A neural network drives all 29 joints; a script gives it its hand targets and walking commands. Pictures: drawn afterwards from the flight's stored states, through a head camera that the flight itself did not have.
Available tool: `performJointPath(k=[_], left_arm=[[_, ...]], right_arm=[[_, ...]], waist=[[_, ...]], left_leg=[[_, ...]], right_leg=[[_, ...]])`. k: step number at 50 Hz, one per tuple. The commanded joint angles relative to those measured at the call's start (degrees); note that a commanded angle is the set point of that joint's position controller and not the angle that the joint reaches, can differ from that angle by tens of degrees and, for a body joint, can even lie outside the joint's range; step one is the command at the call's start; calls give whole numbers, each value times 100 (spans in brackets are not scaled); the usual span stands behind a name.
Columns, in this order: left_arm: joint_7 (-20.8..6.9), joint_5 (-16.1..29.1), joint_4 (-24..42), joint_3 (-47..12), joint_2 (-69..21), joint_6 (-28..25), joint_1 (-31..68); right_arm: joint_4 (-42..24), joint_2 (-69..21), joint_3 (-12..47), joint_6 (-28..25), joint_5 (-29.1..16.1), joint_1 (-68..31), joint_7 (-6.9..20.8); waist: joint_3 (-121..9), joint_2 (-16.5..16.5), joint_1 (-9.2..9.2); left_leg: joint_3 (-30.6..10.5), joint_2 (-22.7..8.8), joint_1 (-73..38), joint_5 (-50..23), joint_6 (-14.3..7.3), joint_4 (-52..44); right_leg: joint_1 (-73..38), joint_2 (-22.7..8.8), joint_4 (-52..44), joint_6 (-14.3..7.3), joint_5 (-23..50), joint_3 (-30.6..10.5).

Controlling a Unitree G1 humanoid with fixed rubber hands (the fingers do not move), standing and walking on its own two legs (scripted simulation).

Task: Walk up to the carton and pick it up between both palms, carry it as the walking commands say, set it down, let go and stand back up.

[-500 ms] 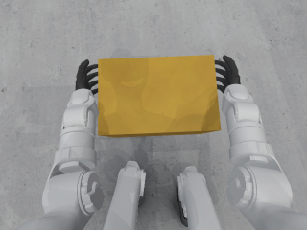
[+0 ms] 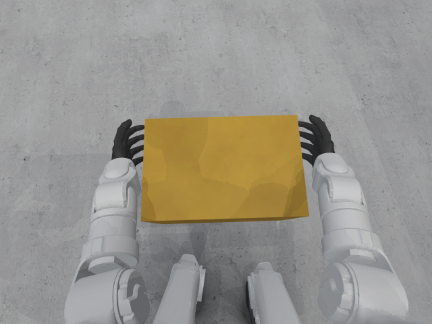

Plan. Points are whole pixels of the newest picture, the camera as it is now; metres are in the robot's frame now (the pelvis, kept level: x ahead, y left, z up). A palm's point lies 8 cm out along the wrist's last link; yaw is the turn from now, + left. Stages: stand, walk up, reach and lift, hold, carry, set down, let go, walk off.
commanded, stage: reach and lift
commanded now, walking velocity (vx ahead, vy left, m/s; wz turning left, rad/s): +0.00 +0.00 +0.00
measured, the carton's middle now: (221, 176) +0.41 +0.03 -0.13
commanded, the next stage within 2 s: none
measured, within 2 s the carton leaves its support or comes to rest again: neither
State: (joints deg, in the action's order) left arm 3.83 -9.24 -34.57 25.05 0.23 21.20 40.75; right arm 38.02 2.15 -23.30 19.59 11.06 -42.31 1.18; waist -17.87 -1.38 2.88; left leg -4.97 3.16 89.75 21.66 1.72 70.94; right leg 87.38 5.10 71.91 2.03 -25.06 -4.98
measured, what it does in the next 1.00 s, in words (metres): rises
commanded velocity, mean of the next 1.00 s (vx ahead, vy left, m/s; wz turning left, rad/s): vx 0.00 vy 0.00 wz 0.00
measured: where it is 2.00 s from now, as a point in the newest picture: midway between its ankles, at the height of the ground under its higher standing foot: (222, 314)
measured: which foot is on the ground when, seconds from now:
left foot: down 0.00-1.00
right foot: down 0.00-1.00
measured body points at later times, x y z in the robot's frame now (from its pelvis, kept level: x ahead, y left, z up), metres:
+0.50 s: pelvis +0.02 -0.01 +0.07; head +0.17 +0.00 +0.50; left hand +0.40 +0.21 +0.02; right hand +0.43 -0.16 +0.02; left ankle +0.08 +0.12 -0.60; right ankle +0.06 -0.13 -0.60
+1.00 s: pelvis +0.04 -0.01 +0.12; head +0.14 +0.00 +0.56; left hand +0.37 +0.21 +0.10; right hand +0.41 -0.17 +0.09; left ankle +0.08 +0.12 -0.60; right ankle +0.06 -0.13 -0.60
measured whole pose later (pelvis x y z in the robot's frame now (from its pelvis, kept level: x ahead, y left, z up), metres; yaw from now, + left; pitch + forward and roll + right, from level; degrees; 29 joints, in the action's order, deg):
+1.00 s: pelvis +0.04 -0.01 +0.12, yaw +1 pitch +21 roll +0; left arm -4.4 -15.8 -23.3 24.4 -4.8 25.7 22.6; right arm 26.6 -3.4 -21.8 24.7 15.7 -24.4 4.7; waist -10.0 -0.7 2.6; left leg -5.6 1.8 42.9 10.6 1.4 32.9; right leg 41.3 3.1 34.7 0.4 -13.8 -6.2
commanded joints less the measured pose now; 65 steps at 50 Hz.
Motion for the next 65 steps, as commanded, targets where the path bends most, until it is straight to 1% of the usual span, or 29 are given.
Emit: performJointPath(k=[1, 11, 22, 31, 42, 48, 59, 65], left_arm=[[-2198, 924, -10, -3096, -5358, 0, 3189], [-2309, 778, 103, -3084, -5422, 71, 2693], [-2433, 573, 323, -3133, -5423, 155, 2054], [-2485, 436, 503, -3161, -5370, 230, 1529], [-2498, 416, 749, -3323, -5361, 330, 1071], [-2471, 417, 865, -3404, -5367, 409, 930], [-2425, 379, 946, -3377, -5386, 664, 845], [-2393, 392, 1030, -3373, -5400, 844, 746]], right_arm=[[-1, -5441, 2932, -36, -845, -2977, 1748], [-178, -5554, 3008, 51, -740, -2513, 1828], [-455, -5626, 3157, 145, -656, -1924, 1901], [-662, -5599, 3213, 211, -612, -1470, 1946], [-897, -5589, 3344, 318, -589, -1022, 1977], [-990, -5569, 3369, 400, -586, -862, 1984], [-993, -5516, 3301, 621, -627, -838, 2014], [-1036, -5477, 3262, 772, -666, -771, 2021]], waist=[[-4228, 29, 72], [-3812, 10, 64], [-3374, 18, 20], [-2916, 32, 8], [-2446, 23, 6], [-2101, 36, -2], [-1298, 55, 4], [-902, 77, 5]], left_leg=[[649, 296, -3640, -1507, -52, -796], [584, 277, -4164, -1624, -85, -1411], [503, 263, -4937, -2018, -123, -2181], [458, 227, -5564, -2347, -139, -2817], [441, 197, -6359, -2661, -134, -3519], [429, 190, -6801, -2633, -126, -3887], [409, 174, -7565, -2268, -83, -4518], [378, 174, -8049, -2246, -44, -4856]], right_leg=[[-2017, 305, -1035, -156, 1174, 661], [-2762, 252, -1663, -173, 1388, 569], [-3729, 160, -2424, -190, 1917, 473], [-4486, 88, -3037, -203, 2344, 399], [-5426, 52, -3708, -196, 2725, 342], [-5876, 51, -4062, -201, 2688, 302], [-6648, 33, -4738, -223, 2227, 233], [-7066, 34, -5095, -232, 2122, 188]])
